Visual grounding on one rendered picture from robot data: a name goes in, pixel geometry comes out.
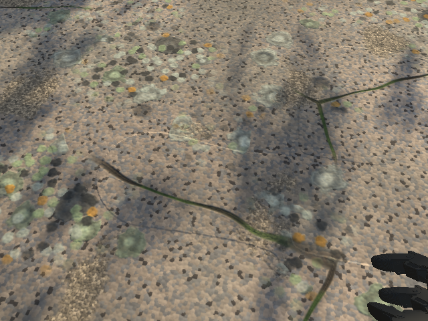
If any right robot hand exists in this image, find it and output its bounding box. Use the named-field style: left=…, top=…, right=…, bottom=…
left=367, top=251, right=428, bottom=321

